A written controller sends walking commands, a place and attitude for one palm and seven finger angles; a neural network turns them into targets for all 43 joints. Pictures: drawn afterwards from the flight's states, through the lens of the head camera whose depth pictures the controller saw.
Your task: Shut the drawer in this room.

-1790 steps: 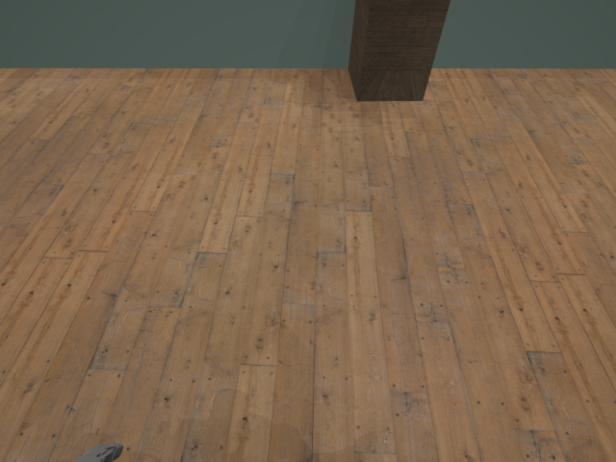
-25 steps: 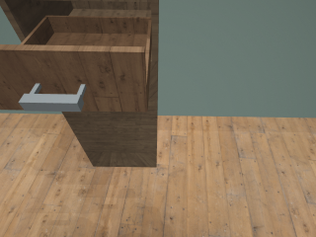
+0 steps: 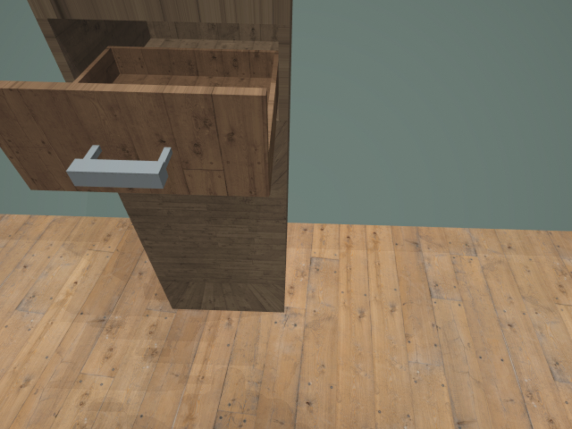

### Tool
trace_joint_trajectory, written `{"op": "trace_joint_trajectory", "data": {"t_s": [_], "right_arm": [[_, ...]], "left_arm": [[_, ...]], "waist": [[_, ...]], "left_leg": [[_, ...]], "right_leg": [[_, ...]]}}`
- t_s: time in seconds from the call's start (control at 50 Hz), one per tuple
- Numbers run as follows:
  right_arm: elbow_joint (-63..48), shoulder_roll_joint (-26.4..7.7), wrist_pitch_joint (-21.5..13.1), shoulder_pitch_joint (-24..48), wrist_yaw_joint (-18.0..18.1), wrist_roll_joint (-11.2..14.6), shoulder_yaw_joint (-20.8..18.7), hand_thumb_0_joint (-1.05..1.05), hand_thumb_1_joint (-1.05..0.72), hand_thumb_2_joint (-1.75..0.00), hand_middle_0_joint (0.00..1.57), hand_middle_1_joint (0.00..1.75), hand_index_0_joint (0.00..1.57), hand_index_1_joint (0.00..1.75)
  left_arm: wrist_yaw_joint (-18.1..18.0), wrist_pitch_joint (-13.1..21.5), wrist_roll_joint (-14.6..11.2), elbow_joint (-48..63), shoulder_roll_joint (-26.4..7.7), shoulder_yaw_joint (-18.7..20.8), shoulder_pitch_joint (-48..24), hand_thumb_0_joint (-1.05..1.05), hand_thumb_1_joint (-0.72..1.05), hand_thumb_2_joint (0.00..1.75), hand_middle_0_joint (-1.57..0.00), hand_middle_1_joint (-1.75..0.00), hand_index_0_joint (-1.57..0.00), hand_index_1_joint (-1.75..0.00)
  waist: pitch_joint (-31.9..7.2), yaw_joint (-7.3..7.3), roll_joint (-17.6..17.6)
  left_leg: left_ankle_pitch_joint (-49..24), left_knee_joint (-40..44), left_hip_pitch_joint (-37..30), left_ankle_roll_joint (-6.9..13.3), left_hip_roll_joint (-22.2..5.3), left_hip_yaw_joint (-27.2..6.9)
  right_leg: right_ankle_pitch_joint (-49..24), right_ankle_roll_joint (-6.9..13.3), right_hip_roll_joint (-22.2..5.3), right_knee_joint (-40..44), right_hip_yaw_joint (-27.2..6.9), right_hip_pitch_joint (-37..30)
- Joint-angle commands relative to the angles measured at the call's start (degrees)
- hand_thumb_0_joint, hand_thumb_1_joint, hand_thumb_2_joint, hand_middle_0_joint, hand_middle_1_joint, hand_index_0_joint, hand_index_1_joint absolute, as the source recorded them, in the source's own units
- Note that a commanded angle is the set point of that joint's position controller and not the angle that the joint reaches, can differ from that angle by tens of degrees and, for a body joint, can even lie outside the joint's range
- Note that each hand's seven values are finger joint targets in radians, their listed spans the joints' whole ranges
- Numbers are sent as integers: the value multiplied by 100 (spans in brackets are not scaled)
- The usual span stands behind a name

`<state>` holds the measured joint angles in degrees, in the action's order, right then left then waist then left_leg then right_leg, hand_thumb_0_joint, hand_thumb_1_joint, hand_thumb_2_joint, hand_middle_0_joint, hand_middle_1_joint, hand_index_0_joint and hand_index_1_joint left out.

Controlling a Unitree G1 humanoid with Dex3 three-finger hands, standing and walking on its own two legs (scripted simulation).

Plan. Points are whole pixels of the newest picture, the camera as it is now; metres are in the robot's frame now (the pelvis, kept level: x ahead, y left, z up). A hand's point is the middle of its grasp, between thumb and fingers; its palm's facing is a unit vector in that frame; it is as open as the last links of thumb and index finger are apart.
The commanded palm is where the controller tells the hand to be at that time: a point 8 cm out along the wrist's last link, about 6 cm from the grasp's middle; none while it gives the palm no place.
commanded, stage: shuffle to correct the standing spot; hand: left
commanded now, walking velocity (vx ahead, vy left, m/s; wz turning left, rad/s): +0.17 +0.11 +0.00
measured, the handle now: (125, 163) +0.41 +0.25 +0.17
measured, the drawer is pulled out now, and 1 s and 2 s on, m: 0.24 0.24 0.24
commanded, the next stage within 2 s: come to a stop and stand still in 0.22 s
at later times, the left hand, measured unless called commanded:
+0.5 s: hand out of the picture +0.05 +0.19 -0.19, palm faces +0.08 -0.98 -0.17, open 7.4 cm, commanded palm none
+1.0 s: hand out of the picture +0.08 +0.19 -0.17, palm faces +0.01 -0.97 -0.23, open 7.3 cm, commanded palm none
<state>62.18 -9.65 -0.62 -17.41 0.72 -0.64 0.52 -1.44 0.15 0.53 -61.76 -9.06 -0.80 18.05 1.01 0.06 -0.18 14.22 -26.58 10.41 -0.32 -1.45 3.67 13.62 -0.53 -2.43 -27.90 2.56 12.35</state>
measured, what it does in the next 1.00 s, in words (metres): stands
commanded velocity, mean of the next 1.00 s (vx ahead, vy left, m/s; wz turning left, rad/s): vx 0.00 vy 0.02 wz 0.00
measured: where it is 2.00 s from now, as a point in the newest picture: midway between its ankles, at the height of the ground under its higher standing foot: outside the picture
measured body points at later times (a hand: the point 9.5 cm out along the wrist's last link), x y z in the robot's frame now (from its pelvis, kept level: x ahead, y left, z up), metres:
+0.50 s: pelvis +0.06 +0.02 -0.01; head +0.07 +0.03 +0.44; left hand +0.04 +0.24 -0.17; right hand +0.02 -0.18 -0.17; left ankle +0.00 +0.12 -0.74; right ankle +0.03 -0.10 -0.74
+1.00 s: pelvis +0.01 +0.01 -0.01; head +0.00 +0.01 +0.44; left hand +0.08 +0.24 -0.15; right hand +0.07 -0.23 -0.15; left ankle +0.00 +0.12 -0.74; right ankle +0.03 -0.10 -0.74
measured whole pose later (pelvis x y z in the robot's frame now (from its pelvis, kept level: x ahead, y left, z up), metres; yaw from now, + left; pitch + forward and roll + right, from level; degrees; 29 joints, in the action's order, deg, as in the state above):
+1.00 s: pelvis +0.01 +0.01 -0.01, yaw +0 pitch -3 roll +1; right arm 56.2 -11.1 0.3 -12.8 0.9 -0.7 -1.1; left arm -2.4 -0.5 0.4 -56.3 -10.1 -0.5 12.6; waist 1.6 -0.8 -0.2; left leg 17.9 -31.8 10.8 0.7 -0.9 5.2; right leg 16.3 0.6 -1.9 -33.3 3.8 13.8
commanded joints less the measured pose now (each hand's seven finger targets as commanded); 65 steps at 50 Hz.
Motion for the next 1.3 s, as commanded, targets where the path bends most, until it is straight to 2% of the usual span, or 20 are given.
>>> {"op": "trace_joint_trajectory", "data": {"t_s": [0.0, 0.14, 0.18, 0.24, 0.28, 0.34, 0.38, 0.4, 0.44, 0.48, 0.54, 0.6, 0.68, 0.74, 0.76, 0.8, 0.88, 0.98, 1.1, 1.28], "right_arm": [[-99, -517, 13, -336, 13, -45, -135, 0, -90, -90, 20, 30, 20, 30], [-150, -275, 4, -649, -29, -58, -151, 0, -90, -90, 20, 30, 20, 30], [-79, -348, -28, -888, -16, -57, -162, 0, -90, -90, 20, 30, 20, 30], [-6, -689, -91, -1201, 31, -68, -228, 0, -90, -90, 20, 30, 20, 30], [-66, -586, -119, -1018, 50, -46, -204, 0, -90, -90, 20, 30, 20, 30], [-216, -376, -202, -613, 84, 3, -110, 0, -90, -90, 20, 30, 20, 30], [-289, -139, -178, -513, 108, 22, -85, 0, -90, -90, 20, 30, 20, 30], [-242, -67, -127, -473, 122, 25, -88, 0, -90, -90, 20, 30, 20, 30], [-31, -5, -105, -758, 126, 69, -106, 0, -90, -90, 20, 30, 20, 30], [140, -254, -161, -932, 201, 35, -161, 0, -90, -90, 20, 30, 20, 30], [59, -476, -119, -783, 252, 40, -231, 0, -90, -90, 20, 30, 20, 30], [-15, -495, -87, -527, 270, 22, -268, 0, -90, -90, 20, 30, 20, 30], [-206, -435, -34, -319, 255, 6, -323, 0, -90, -90, 20, 30, 20, 30], [-240, -332, -13, -205, 210, -8, -298, 0, -90, -90, 20, 30, 20, 30], [-694, -822, -52, 282, 144, 99, -408, 0, -90, -90, 20, 30, 20, 30], [-884, -390, -35, -84, 29, 30, -328, 0, -90, -90, 20, 30, 20, 30], [-793, -565, 10, 5, 55, -12, -298, 0, -90, -90, 20, 30, 20, 30], [-828, -634, 61, 263, 5, -45, -232, 0, -90, -90, 20, 30, 20, 30], [-725, -716, 77, -59, -20, -87, -226, 0, -90, -90, 20, 30, 20, 30], [-350, -488, 38, -524, 2, -69, -159, 0, -90, -90, 20, 30, 20, 30]], "left_arm": [[-32, 70, 55, 183, -650, 177, 312, 0, 90, 90, -20, -30, -20, -30], [-20, 60, 60, 253, -813, 396, 495, 0, 90, 90, -20, -30, -20, -30], [-8, 36, 78, 300, -678, 392, 422, 0, 90, 90, -20, -30, -20, -30], [45, 70, 122, 428, -202, 296, 288, 0, 90, 90, -20, -30, -20, -30], [75, 151, 117, 430, -86, 255, 275, 0, 90, 90, -20, -30, -20, -30], [39, 254, 66, 158, -209, 306, 977, 0, 90, 90, -20, -30, -20, -30], [-46, 267, 18, -53, -689, 384, 1262, 0, 90, 90, -20, -30, -20, -30], [-82, 252, 18, -30, -644, 368, 1068, 0, 90, 90, -20, -30, -20, -30], [-124, 165, 14, 113, -494, 298, 545, 0, 90, 90, -20, -30, -20, -30], [-180, 76, -17, 276, -247, 244, 389, 0, 90, 90, -20, -30, -20, -30], [-199, -11, -20, 392, -295, 276, 258, 0, 90, 90, -20, -30, -20, -30], [-155, -40, -6, 451, -303, 301, 153, 0, 90, 90, -20, -30, -20, -30], [-157, 15, 19, 465, -516, 360, 263, 0, 90, 90, -20, -30, -20, -30], [-140, 20, 28, 525, -584, 333, 154, 0, 90, 90, -20, -30, -20, -30], [-341, 87, 38, 391, -897, 353, 437, 0, 90, 90, -20, -30, -20, -30], [-286, 153, 49, 739, -1058, 363, 89, 0, 90, 90, -20, -30, -20, -30], [-186, 58, 7, 864, -829, 212, -277, 0, 90, 90, -20, -30, -20, -30], [-91, -2, 29, 807, -815, 149, -409, 0, 90, 90, -20, -30, -20, -30], [-46, -8, 47, 802, -807, 183, -210, 0, 90, 90, -20, -30, -20, -30], [-39, 63, 11, 552, -662, 184, 139, 0, 90, 90, -20, -30, -20, -30]], "waist": [[537, 26, -114], [611, -19, -577], [762, -94, 37], [927, -136, 1310], [837, -4, 890], [231, 326, -19], [40, 256, -1236], [172, 164, -1382], [126, -93, -639], [87, -30, 646], [-66, -3, 815], [35, 10, 725], [-354, 22, -7], [-454, 4, -250], [-463, 108, -907], [-1051, -131, -777], [-408, -111, 122], [589, -72, 85], [589, -97, -7], [376, -97, -46]], "left_leg": [[1104, 448, 604, 158, -212, -293], [865, -382, 669, 191, 53, 49], [1032, 91, 481, 249, -79, -206], [1650, 1303, 436, 800, -1053, -1652], [728, 1111, 286, 1046, -1170, -1633], [-842, -159, 1089, 581, -444, -456], [515, -900, 1451, 132, 17, 129], [724, -877, 1225, 84, -84, 29], [-1157, 141, 297, 88, -256, -93], [-4818, 42, -369, 281, -767, -441], [-6609, 60, -1113, 588, -1155, -676], [-6212, 71, -1198, 638, -1133, -637], [-4036, -214, -399, 307, -657, -285], [-2384, -101, -133, 188, -495, -186], [-2644, -1202, 24, 8, -625, 0], [-271, -592, 611, 46, -107, 8], [-1786, -126, -57, 242, -555, -378], [393, 512, 633, 239, -447, -556], [1358, 768, 878, 239, -362, -612], [1055, 673, 829, 233, -308, -605]], "right_leg": [[1491, 289, -400, 823, -630, 318], [2272, 644, -917, 1158, -1169, 633], [2059, 555, -576, 638, -713, 884], [1244, 308, 169, -1096, 385, 1258], [1163, 333, 100, -1237, 342, 1227], [-589, 450, -372, -85, -372, -683], [-2636, 896, -1555, 409, -1381, -1179], [-3614, 954, -1573, 333, -1216, -912], [-3968, 558, -971, -277, -350, -439], [-2010, 161, -392, -556, -8, -36], [192, 55, -107, -610, 132, 457], [148, 56, -97, -372, 84, 504], [-3003, 212, -466, -385, -250, -439], [-3206, 348, -669, -356, -444, -470], [-4885, 126, -758, -102, -573, -311], [-5589, 594, -1192, -679, -786, -1255], [-2095, 295, -489, -321, -383, -122], [526, 283, -342, 559, -542, 417], [1509, 237, -308, 903, -579, 592], [1587, 296, -390, 1073, -668, 573]]}}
